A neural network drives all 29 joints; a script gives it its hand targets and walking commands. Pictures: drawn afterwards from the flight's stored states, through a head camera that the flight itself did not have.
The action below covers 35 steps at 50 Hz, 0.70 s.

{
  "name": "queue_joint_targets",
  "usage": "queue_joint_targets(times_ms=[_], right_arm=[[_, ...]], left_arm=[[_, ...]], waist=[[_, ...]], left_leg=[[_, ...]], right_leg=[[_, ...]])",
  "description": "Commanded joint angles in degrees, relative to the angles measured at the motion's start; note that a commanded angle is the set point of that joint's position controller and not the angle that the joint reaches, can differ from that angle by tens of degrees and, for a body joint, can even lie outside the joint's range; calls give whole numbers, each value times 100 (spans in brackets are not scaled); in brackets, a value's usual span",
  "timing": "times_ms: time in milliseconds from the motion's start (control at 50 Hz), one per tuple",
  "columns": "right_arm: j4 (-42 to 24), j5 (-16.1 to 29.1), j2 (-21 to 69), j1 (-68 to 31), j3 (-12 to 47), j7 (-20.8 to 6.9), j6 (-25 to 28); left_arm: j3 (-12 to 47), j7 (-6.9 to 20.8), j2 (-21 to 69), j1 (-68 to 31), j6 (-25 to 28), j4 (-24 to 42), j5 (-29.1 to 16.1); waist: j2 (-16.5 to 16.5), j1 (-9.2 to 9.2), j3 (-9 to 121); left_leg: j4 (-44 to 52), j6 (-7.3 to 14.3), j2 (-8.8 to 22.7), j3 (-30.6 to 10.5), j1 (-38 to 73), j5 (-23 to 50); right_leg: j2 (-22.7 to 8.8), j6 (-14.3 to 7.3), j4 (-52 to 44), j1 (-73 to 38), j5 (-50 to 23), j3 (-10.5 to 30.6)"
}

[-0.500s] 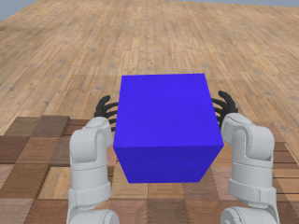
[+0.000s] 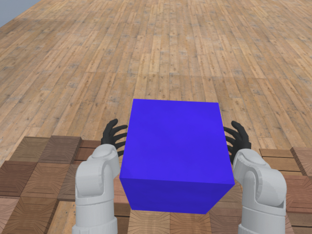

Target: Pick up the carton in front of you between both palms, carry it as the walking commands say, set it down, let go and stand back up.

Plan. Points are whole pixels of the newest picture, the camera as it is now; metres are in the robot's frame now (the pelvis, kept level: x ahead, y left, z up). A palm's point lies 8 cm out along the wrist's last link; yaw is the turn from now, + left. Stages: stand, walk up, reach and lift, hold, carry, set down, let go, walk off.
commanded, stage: carry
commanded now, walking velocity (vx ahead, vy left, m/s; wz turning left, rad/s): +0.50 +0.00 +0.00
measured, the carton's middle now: (171, 160) +0.31 +0.02 +0.02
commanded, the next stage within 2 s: none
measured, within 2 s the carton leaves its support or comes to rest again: neither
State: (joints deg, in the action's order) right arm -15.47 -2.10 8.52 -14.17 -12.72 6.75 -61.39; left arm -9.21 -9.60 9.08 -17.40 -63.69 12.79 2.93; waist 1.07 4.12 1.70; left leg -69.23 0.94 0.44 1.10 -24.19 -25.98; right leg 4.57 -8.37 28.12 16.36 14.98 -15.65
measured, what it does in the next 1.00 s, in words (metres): walks ahead: left foot, then right foot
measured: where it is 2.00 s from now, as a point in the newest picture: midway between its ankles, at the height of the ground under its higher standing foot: (162, 117)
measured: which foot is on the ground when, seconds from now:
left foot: up 0.00-0.24, down 0.26-0.78, up 0.80-1.00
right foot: down 0.00-0.28, up 0.30-0.74, down 0.76-1.00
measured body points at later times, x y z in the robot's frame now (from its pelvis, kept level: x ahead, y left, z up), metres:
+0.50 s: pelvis +0.29 +0.08 +0.02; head +0.31 +0.10 +0.46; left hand +0.63 +0.20 +0.13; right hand +0.60 -0.10 +0.14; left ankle +0.29 +0.15 -0.73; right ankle +0.33 -0.07 -0.65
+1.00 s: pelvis +0.58 +0.02 +0.00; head +0.64 +0.00 +0.45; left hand +0.92 +0.18 +0.07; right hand +0.94 -0.12 +0.07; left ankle +0.60 +0.15 -0.66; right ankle +0.60 -0.04 -0.73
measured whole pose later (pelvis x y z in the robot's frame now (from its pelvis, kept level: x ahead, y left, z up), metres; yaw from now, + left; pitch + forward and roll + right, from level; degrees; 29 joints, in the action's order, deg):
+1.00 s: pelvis +0.58 +0.02 +0.00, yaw +0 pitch +5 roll +1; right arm -5.1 -3.0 8.7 -25.2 -16.1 8.1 -57.8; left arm -15.3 -9.0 8.5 -24.2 -56.5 3.3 1.0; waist 1.1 3.3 -1.9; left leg -62.0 1.8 1.7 1.7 -36.9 -20.1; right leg 0.6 -5.7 30.9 21.2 14.8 -8.0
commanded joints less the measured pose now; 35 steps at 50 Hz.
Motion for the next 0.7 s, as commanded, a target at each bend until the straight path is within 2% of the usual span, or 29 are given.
queue_joint_targets(times_ms=[0, 40, 100, 120, 140, 160, 180, 200, 220, 240, 260, 280, 300, 320, 340, 360, 400, 480, 560, 600, 620, 640, 660, 680], right_arm=[[-142, 849, 2804, -3611, 3105, 210, -36], [101, 709, 2450, -3309, 2887, 342, -203], [82, 805, 2415, -3463, 2818, 386, -482], [92, 885, 2527, -3577, 2827, 367, -576], [153, 951, 2618, -3670, 2814, 343, -671], [235, 1017, 2692, -3704, 2785, 323, -761], [326, 1039, 2716, -3762, 2742, 297, -848], [376, 1050, 2688, -3873, 2716, 289, -907], [420, 1089, 2874, -3851, 2751, 277, -968], [415, 1142, 3043, -3895, 2817, 251, -1013], [371, 1215, 3157, -4027, 2870, 229, -1037], [49, 1423, 3497, -4418, 3176, 161, -1003], [-240, 1642, 3801, -4751, 3401, 75, -931], [-618, 1853, 4055, -5076, 3591, -1, -854], [-842, 2019, 4253, -5128, 3731, -72, -821], [-876, 2063, 4327, -4961, 3783, -122, -804], [-591, 1912, 4291, -4350, 3766, -193, -795], [239, 1476, 3964, -3593, 3656, -295, -695], [746, 1061, 3721, -3930, 3378, -192, -356], [913, 938, 3673, -4190, 3238, -72, -182], [997, 886, 3643, -4246, 3178, -10, -111], [1072, 848, 3635, -4302, 3135, 47, -56], [1169, 822, 3658, -4311, 3105, 97, -20], [1319, 764, 3674, -4216, 3079, 140, -4]], left_arm=[[3876, 207, 3294, -4519, 189, 927, -1997], [3632, 104, 2976, -4201, 39, 571, -1967], [3235, 33, 2998, -3869, -240, 167, -1886], [3108, 28, 3083, -3890, -333, 111, -1851], [2990, 24, 3178, -3930, -436, 55, -1793], [2895, 18, 3257, -3964, -540, 33, -1727], [2815, 1, 3220, -4118, -634, 43, -1674], [2785, -3, 3246, -4158, -722, 86, -1638], [2790, 8, 3289, -4202, -794, 62, -1616], [2679, 5, 3340, -4110, -844, -105, -1524], [2557, -5, 3437, -4088, -865, -212, -1439], [2484, 4, 3669, -4023, -820, -119, -1335], [2545, 23, 3854, -4148, -776, 38, -1305], [2622, 52, 4061, -4215, -722, 257, -1298], [2676, 64, 4198, -4168, -662, 423, -1287], [2762, 66, 4273, -4025, -607, 495, -1257], [2934, 77, 4262, -3703, -541, 438, -1104], [3216, 181, 4019, -3426, -429, 117, -893], [3208, 226, 3846, -4007, -155, -230, -922], [3051, 203, 3793, -4249, -1, -436, -955], [2948, 183, 3754, -4285, 61, -568, -959], [2843, 162, 3727, -4257, 119, -702, -957], [2749, 143, 3709, -4129, 174, -871, -940], [2629, 125, 3645, -3926, 217, -1077, -891]], waist=[[-430, -86, 1608], [-665, -94, 1653], [-791, -47, 1516], [-747, -122, 1492], [-603, -270, 1506], [-327, -494, 1680], [279, -755, 2037], [1796, -793, 2151], [1741, -794, 2065], [1062, -789, 2090], [393, -802, 2046], [8, -752, 2163], [-49, -706, 2209], [84, -655, 2253], [264, -618, 2305], [454, -636, 2310], [684, -670, 2207], [740, -698, 1848], [719, -806, 1366], [749, -777, 1233], [818, -726, 1266], [863, -607, 1418], [749, -397, 1694], [308, -193, 2201]], left_leg=[[1911, 70, 416, 219, -745, 996], [2502, 125, 315, 412, -476, 1567], [3273, 152, 90, 809, -158, 1844], [3596, 150, -34, 981, 142, 1809], [3902, 164, -168, 1092, 592, 1840], [4144, 221, -256, 1124, 1320, 1586], [4322, 559, 535, -61, 2407, 986], [4906, 1181, 1708, -2584, 3172, 1062], [5020, 1504, 1963, -3357, 3666, 2246], [4833, 1486, 2024, -3111, 3694, 3149], [4839, 1401, 2052, -2908, 3483, 3495], [4806, 1185, 1927, -2329, 3168, 3346], [4900, 958, 1827, -1864, 2799, 3096], [5119, 839, 1758, -1694, 2540, 2723], [5242, 763, 1698, -1522, 2503, 2605], [5329, 780, 1661, -1336, 2583, 2790], [5402, 848, 1584, -1027, 2793, 3012], [5315, 805, 1284, -365, 3112, 3664], [5138, 797, 1078, -55, 3042, 3883], [4951, 752, 1090, 20, 2972, 4021], [4767, 702, 1110, 74, 2913, 4179], [4398, 606, 1089, 211, 2780, 4637], [3663, 428, 926, 542, 2515, 5058], [2611, 179, 673, 724, 1889, 4405]], right_leg=[[-1948, -727, -1271, -1119, -859, 1965], [-1812, -512, -1194, -1115, -1178, 1526], [-1716, -240, -911, -1176, -1354, 1282], [-1690, -124, -700, -1107, -1477, 1172], [-1598, 40, -289, -997, -1814, 1030], [-1375, 250, 547, -805, -2233, 709], [-1059, 532, 1923, 134, -1675, 483], [-295, 793, 3482, 1640, 328, 627], [-105, 742, 4431, 2625, 1546, 1230], [-415, 687, 4783, 2968, 1542, 1596], [-589, 649, 4644, 3112, 1331, 1711], [-806, 615, 4294, 2829, 987, 1792], [-951, 648, 3901, 2415, 737, 1800], [-963, 688, 3689, 2101, 578, 1741], [-953, 676, 3483, 1982, 393, 1631], [-927, 669, 3316, 2034, 183, 1540], [-954, 696, 2960, 2248, -135, 1502], [-863, 758, 1891, 2567, -690, 1238], [-658, 672, 1094, 2446, -932, 888], [-603, 583, 681, 2182, -968, 746], [-558, 510, 526, 1929, -909, 660], [-474, 419, 355, 1399, -867, 587], [-279, 368, 67, 514, -979, 387], [-479, 271, 18, -841, -1099, 701]])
